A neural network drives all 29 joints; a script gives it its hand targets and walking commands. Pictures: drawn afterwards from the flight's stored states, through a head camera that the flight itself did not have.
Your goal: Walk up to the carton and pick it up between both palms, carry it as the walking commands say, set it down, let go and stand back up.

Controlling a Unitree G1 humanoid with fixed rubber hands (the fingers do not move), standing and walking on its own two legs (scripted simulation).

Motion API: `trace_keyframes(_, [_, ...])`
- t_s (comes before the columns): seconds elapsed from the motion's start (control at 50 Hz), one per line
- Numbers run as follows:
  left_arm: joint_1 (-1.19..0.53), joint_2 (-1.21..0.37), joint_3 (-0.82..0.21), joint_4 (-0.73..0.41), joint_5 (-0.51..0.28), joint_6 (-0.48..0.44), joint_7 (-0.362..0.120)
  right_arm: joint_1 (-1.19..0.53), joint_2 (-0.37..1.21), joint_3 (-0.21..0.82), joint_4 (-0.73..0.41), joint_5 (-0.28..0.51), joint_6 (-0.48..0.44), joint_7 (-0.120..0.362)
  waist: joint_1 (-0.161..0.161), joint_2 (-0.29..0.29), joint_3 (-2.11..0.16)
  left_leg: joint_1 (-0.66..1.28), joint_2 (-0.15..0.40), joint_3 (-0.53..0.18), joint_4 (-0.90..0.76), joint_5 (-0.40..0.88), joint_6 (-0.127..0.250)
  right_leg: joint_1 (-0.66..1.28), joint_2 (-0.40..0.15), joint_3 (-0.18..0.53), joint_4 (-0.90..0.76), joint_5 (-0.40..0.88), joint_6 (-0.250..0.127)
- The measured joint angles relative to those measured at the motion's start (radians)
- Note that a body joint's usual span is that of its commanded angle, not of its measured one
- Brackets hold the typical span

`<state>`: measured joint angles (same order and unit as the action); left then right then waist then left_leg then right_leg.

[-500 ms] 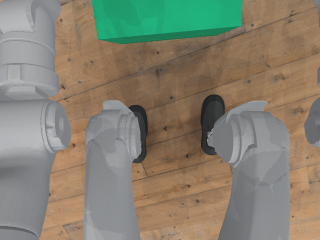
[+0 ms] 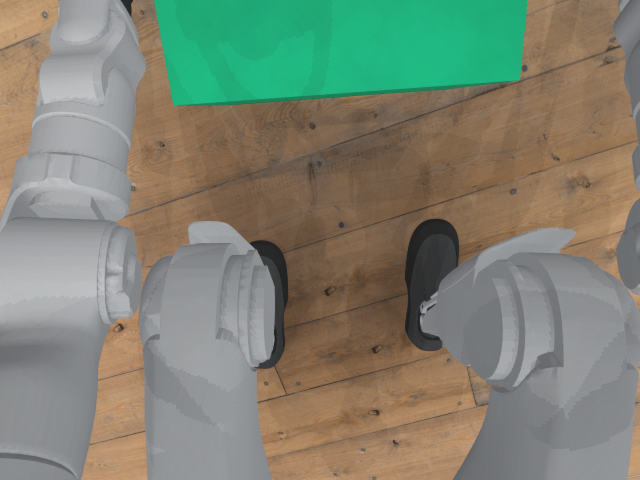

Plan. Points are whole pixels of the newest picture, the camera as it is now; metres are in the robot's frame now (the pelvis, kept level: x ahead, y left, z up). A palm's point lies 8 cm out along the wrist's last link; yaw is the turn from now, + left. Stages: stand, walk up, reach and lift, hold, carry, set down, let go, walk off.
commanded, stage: reach and lift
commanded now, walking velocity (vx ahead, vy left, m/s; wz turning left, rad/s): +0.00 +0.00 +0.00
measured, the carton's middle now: out of the picture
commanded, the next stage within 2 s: none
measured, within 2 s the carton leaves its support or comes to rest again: leaves its support in 1.60 s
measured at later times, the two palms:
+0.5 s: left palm out of the picture +0.52 +0.20 -0.18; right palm out of the picture +0.54 -0.22 -0.17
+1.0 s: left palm out of the picture +0.52 +0.18 -0.18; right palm out of the picture +0.54 -0.19 -0.17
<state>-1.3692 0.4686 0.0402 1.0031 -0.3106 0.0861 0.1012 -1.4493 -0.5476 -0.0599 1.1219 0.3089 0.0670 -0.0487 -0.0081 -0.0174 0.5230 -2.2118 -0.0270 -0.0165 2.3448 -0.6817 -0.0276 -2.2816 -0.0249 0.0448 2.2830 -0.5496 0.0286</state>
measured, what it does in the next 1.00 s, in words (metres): stands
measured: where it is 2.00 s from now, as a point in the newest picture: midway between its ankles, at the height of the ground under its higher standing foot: (345, 314)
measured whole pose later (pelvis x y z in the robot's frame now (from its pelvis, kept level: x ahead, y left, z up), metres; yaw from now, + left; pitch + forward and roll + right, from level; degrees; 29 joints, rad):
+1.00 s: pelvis -0.02 +0.00 +0.01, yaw +1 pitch +32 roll +1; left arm -1.48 0.41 -0.08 1.13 -0.39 0.04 0.15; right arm -1.59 -0.44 0.01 1.26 0.29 0.01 -0.10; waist -0.01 0.01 0.52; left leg -2.22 -0.04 0.00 2.27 -0.61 -0.02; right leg -2.27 -0.03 0.06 2.21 -0.50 0.03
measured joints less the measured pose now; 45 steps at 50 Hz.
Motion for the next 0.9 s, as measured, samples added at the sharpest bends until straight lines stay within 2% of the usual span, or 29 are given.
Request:
trace_keyframes(0.14, [0.004,-0.007,-0.011,-0.027,-0.006,0.000,-0.010,-0.001,-0.002,0.016,0.004,0.014,-0.003,0.004,0.000,0.005,-0.001,0.003,-0.004,-0.002,-0.003,0.005,-0.006,0.002,-0.003,-0.002,0.001,0.002,-0.006])
trace_keyframes(0.5, [-0.054,-0.029,-0.024,0.071,-0.009,-0.011,0.005,-0.065,0.046,0.054,0.065,0.023,-0.004,-0.016,0.008,-0.002,-0.002,0.002,0.001,-0.009,-0.043,0.050,-0.018,-0.003,0.001,-0.011,-0.039,0.050,-0.019])
trace_keyframes(0.72, [-0.084,-0.055,-0.042,0.104,-0.024,-0.031,0.027,-0.134,0.102,0.059,0.122,-0.013,-0.027,-0.036,0.017,0.013,-0.002,-0.001,0.000,0.003,-0.063,0.058,-0.009,0.000,-0.001,0.001,-0.056,0.050,-0.010])
trace_keyframes(0.9, [-0.093,-0.056,-0.091,0.113,-0.063,-0.042,0.044,-0.151,0.120,0.054,0.144,-0.042,-0.049,-0.049,0.003,0.023,-0.002,-0.002,-0.007,0.019,-0.073,0.066,0.004,0.006,-0.007,0.016,-0.062,0.046,0.002])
